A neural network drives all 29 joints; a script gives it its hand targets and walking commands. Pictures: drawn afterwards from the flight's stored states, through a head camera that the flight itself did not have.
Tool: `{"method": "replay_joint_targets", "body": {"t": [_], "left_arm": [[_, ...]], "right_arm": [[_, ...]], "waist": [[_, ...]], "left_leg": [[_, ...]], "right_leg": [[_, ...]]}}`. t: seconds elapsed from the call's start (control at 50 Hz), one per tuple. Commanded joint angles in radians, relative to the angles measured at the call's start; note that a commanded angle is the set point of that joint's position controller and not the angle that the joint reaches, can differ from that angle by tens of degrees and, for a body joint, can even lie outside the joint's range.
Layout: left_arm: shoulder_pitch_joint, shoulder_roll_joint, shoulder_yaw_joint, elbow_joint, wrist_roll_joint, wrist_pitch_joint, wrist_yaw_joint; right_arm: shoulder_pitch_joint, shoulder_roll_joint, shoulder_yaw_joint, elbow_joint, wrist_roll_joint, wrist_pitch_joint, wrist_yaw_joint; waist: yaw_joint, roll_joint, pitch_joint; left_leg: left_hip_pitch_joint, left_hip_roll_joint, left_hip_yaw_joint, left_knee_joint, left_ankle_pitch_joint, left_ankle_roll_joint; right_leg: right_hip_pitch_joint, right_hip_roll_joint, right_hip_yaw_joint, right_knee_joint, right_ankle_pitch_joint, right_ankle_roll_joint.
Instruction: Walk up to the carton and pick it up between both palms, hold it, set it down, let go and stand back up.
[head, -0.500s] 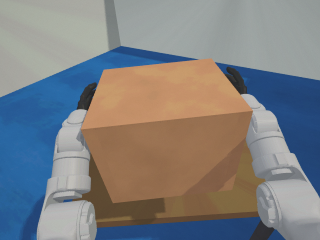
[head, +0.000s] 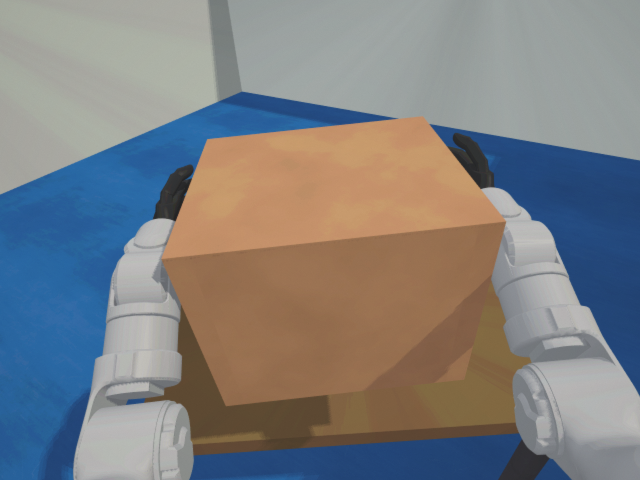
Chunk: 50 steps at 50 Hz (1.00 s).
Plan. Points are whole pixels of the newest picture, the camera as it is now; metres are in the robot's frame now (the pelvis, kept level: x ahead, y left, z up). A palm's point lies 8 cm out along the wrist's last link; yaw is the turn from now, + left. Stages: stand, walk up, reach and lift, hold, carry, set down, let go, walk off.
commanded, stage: hold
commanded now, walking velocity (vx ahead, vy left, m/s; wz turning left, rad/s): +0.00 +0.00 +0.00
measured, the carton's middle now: (329, 253) +0.33 +0.00 +0.17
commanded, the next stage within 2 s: set down in 0.48 s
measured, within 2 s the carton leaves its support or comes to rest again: neither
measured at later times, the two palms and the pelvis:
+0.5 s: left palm (172, 226) +0.36 +0.19 +0.21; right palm (474, 195) +0.36 -0.19 +0.22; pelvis +0.00 +0.00 +0.00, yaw +0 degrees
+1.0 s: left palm (169, 219) +0.39 +0.20 +0.19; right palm (454, 200) +0.40 -0.18 +0.19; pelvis +0.01 +0.00 +0.00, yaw +0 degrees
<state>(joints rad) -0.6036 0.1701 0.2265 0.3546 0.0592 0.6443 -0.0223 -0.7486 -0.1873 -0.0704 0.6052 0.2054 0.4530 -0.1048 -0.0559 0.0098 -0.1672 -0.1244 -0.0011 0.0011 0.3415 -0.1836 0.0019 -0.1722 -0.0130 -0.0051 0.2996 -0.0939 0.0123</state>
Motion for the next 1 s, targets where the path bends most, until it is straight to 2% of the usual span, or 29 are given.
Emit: {"method": "replay_joint_targets", "body": {"t": [0.0, 0.08, 0.1, 0.14, 0.16, 0.24, 0.28, 0.32, 0.34, 0.36, 0.38, 0.44, 0.46, 0.48, 0.52, 0.54, 0.56, 0.62, 0.64, 0.66, 0.7, 0.72, 0.78, 0.82, 0.84, 0.9, 0.94, 0.96, 0.98], "left_arm": [[-0.718, -0.670, -0.310, -0.247, -0.096, -0.043, -0.152], [-0.718, -0.661, -0.305, -0.251, -0.077, -0.041, -0.156], [-0.739, -0.673, -0.323, -0.265, -0.095, -0.045, -0.154], [-0.697, -0.657, -0.308, -0.262, -0.083, -0.044, -0.154], [-0.737, -0.674, -0.326, -0.254, -0.096, -0.050, -0.153], [-0.750, -0.662, -0.311, -0.285, -0.085, -0.052, -0.161], [-0.676, -0.672, -0.317, -0.251, -0.096, -0.043, -0.160], [-0.745, -0.672, -0.334, -0.291, -0.105, -0.059, -0.156], [-0.752, -0.662, -0.317, -0.289, -0.090, -0.053, -0.154], [-0.761, -0.679, -0.339, -0.310, -0.105, -0.056, -0.150], [-0.733, -0.652, -0.306, -0.225, -0.072, -0.043, -0.154], [-0.703, -0.660, -0.285, -0.210, -0.073, -0.043, -0.163], [-0.720, -0.675, -0.315, -0.282, -0.094, -0.057, -0.158], [-0.777, -0.610, -0.289, -0.277, -0.086, -0.052, -0.169], [-0.804, -0.601, -0.247, -0.211, -0.065, -0.068, -0.182], [-0.820, -0.611, -0.279, -0.231, -0.081, -0.077, -0.181], [-0.827, -0.619, -0.273, -0.209, -0.074, -0.087, -0.177], [-0.794, -0.603, -0.250, -0.195, -0.042, -0.107, -0.186], [-0.747, -0.597, -0.255, -0.189, -0.033, -0.106, -0.192], [-0.718, -0.555, -0.168, -0.109, 0.006, -0.102, -0.203], [-0.673, -0.525, -0.113, -0.002, 0.042, -0.119, -0.237], [-0.690, -0.531, -0.135, -0.011, 0.048, -0.132, -0.243], [-0.636, -0.507, -0.171, -0.018, 0.052, -0.163, -0.258], [-0.609, -0.516, -0.177, -0.053, 0.041, -0.173, -0.250], [-0.598, -0.518, -0.211, -0.072, 0.032, -0.189, -0.244], [-0.561, -0.509, -0.217, -0.075, 0.033, -0.199, -0.241], [-0.535, -0.510, -0.245, -0.099, 0.004, -0.218, -0.232], [-0.499, -0.533, -0.266, -0.125, 0.003, -0.220, -0.227], [-0.501, -0.542, -0.284, -0.130, -0.002, -0.226, -0.215]], "right_arm": [[-0.664, 0.575, 0.265, -0.332, 0.111, -0.025, 0.155], [-0.691, 0.594, 0.293, -0.358, 0.126, -0.031, 0.166], [-0.656, 0.574, 0.282, -0.313, 0.115, -0.026, 0.163], [-0.647, 0.587, 0.308, -0.352, 0.120, -0.026, 0.161], [-0.672, 0.581, 0.290, -0.328, 0.114, -0.030, 0.164], [-0.674, 0.610, 0.293, -0.343, 0.117, -0.035, 0.158], [-0.688, 0.594, 0.310, -0.380, 0.128, -0.035, 0.155], [-0.690, 0.620, 0.316, -0.411, 0.129, -0.045, 0.149], [-0.678, 0.612, 0.310, -0.352, 0.125, -0.033, 0.155], [-0.702, 0.612, 0.303, -0.384, 0.121, -0.045, 0.157], [-0.644, 0.558, 0.260, -0.274, 0.102, -0.023, 0.162], [-0.685, 0.604, 0.292, -0.332, 0.117, -0.034, 0.164], [-0.677, 0.607, 0.308, -0.366, 0.119, -0.042, 0.162], [-0.666, 0.559, 0.276, -0.306, 0.119, -0.019, 0.166], [-0.743, 0.574, 0.225, -0.306, 0.068, -0.044, 0.180], [-0.755, 0.571, 0.214, -0.345, 0.064, -0.065, 0.180], [-0.783, 0.579, 0.222, -0.336, 0.057, -0.071, 0.184], [-0.713, 0.569, 0.189, -0.287, 0.010, -0.098, 0.193], [-0.719, 0.567, 0.201, -0.329, 0.001, -0.107, 0.187], [-0.717, 0.540, 0.163, -0.291, -0.024, -0.111, 0.189], [-0.622, 0.538, 0.123, -0.177, -0.096, -0.138, 0.201], [-0.601, 0.524, 0.101, -0.148, -0.124, -0.149, 0.207], [-0.560, 0.511, 0.103, -0.153, -0.153, -0.191, 0.201], [-0.553, 0.533, 0.137, -0.198, -0.138, -0.221, 0.193], [-0.527, 0.533, 0.152, -0.206, -0.148, -0.230, 0.186], [-0.476, 0.526, 0.160, -0.181, -0.158, -0.251, 0.170], [-0.501, 0.543, 0.215, -0.286, -0.132, -0.283, 0.160], [-0.510, 0.531, 0.237, -0.360, -0.115, -0.305, 0.156], [-0.523, 0.519, 0.230, -0.355, -0.109, -0.309, 0.154]], "waist": [[-0.013, -0.006, -0.197], [0.006, -0.018, -0.223], [-0.016, 0.001, -0.202], [0.001, -0.041, -0.200], [-0.016, -0.022, -0.187], [0.006, -0.015, -0.206], [0.006, -0.051, -0.232], [-0.008, -0.029, -0.280], [0.009, -0.010, -0.242], [0.003, -0.002, -0.258], [-0.019, 0.019, -0.153], [0.000, -0.036, -0.169], [-0.003, -0.037, -0.249], [0.022, -0.021, -0.177], [0.026, -0.045, -0.169], [0.009, -0.029, -0.227], [0.028, -0.034, -0.204], [0.014, -0.015, -0.217], [0.034, -0.017, -0.226], [0.029, -0.054, -0.175], [0.030, -0.049, -0.077], [0.006, -0.031, -0.077], [-0.013, -0.004, -0.102], [0.024, -0.029, -0.144], [0.000, -0.042, -0.139], [-0.003, -0.026, -0.140], [0.023, -0.036, -0.189], [0.029, 0.000, -0.250], [0.011, -0.009, -0.263]], "left_leg": [[-0.105, -0.037, -0.035, -0.120, 0.064, -0.013], [-0.111, -0.029, -0.030, -0.132, 0.072, -0.005], [-0.115, -0.031, -0.038, -0.131, 0.062, -0.015], [-0.107, -0.033, -0.033, -0.120, 0.105, -0.013], [-0.117, -0.036, -0.033, -0.128, 0.063, -0.019], [-0.106, -0.031, -0.033, -0.126, 0.091, -0.007], [-0.081, -0.034, -0.034, -0.112, 0.136, -0.008], [-0.065, -0.047, -0.024, -0.097, 0.146, -0.014], [-0.091, -0.039, -0.032, -0.117, 0.108, -0.017], [-0.082, -0.038, -0.032, -0.110, 0.123, -0.020], [-0.111, -0.031, -0.035, -0.125, 0.062, -0.018], [-0.127, -0.037, -0.030, -0.136, 0.044, -0.001], [-0.098, -0.038, -0.036, -0.119, 0.099, 0.001], [-0.126, -0.061, -0.006, -0.131, 0.052, 0.006], [-0.162, -0.047, -0.010, -0.156, -0.059, 0.010], [-0.157, -0.043, -0.008, -0.152, -0.043, 0.000], [-0.183, -0.033, -0.019, -0.166, -0.059, 0.013], [-0.138, -0.029, -0.015, -0.167, -0.017, -0.003], [-0.126, -0.042, -0.005, -0.159, 0.014, 0.003], [-0.118, -0.048, 0.002, -0.159, -0.013, 0.007], [-0.163, -0.042, 0.010, -0.189, -0.117, 0.020], [-0.176, -0.031, 0.007, -0.205, -0.127, 0.013], [-0.109, -0.050, 0.018, -0.172, -0.056, -0.004], [-0.068, -0.048, 0.024, -0.159, 0.014, 0.000], [-0.044, -0.039, 0.013, -0.156, 0.052, -0.009], [-0.019, -0.047, 0.020, -0.133, 0.093, -0.015], [-0.009, -0.051, 0.022, -0.115, 0.145, -0.009], [0.018, -0.050, 0.018, -0.095, 0.225, -0.020], [0.051, -0.047, 0.013, -0.077, 0.273, -0.033]], "right_leg": [[0.314, 0.066, 0.005, -0.044, 0.080, -0.035], [0.330, 0.073, -0.005, -0.031, 0.096, -0.027], [0.336, 0.069, -0.009, -0.033, 0.085, -0.030], [0.348, 0.067, 0.009, -0.042, 0.122, -0.029], [0.330, 0.070, -0.007, -0.047, 0.077, -0.027], [0.339, 0.064, -0.001, -0.032, 0.111, -0.025], [0.340, 0.070, 0.002, -0.039, 0.138, -0.026], [0.354, 0.059, 0.005, -0.037, 0.165, -0.019], [0.343, 0.069, 0.001, -0.038, 0.116, -0.028], [0.335, 0.073, -0.005, -0.032, 0.122, -0.032], [0.320, 0.065, 0.000, -0.045, 0.077, -0.037], [0.325, 0.061, 0.003, -0.049, 0.062, -0.029], [0.351, 0.066, -0.006, -0.029, 0.110, -0.023], [0.344, 0.049, -0.016, -0.030, 0.045, -0.005], [0.318, 0.042, -0.013, -0.041, -0.043, -0.012], [0.336, 0.052, -0.029, -0.027, -0.016, -0.014], [0.352, 0.048, -0.022, -0.017, -0.026, -0.015], [0.353, 0.047, -0.033, -0.020, -0.004, -0.017], [0.355, 0.039, -0.030, -0.031, 0.014, -0.018], [0.336, 0.039, -0.031, -0.051, -0.026, -0.009], [0.326, 0.027, -0.039, -0.067, -0.164, -0.008], [0.347, 0.040, -0.055, -0.048, -0.142, -0.012], [0.346, 0.030, -0.054, -0.060, -0.082, -0.011], [0.351, 0.034, -0.058, -0.056, -0.029, -0.008], [0.353, 0.040, -0.065, -0.048, 0.003, -0.007], [0.374, 0.041, -0.071, -0.052, 0.043, -0.002], [0.383, 0.036, -0.063, -0.040, 0.103, 0.001], [0.410, 0.049, -0.067, -0.033, 0.140, -0.009], [0.397, 0.057, -0.075, -0.033, 0.177, -0.007]]}}
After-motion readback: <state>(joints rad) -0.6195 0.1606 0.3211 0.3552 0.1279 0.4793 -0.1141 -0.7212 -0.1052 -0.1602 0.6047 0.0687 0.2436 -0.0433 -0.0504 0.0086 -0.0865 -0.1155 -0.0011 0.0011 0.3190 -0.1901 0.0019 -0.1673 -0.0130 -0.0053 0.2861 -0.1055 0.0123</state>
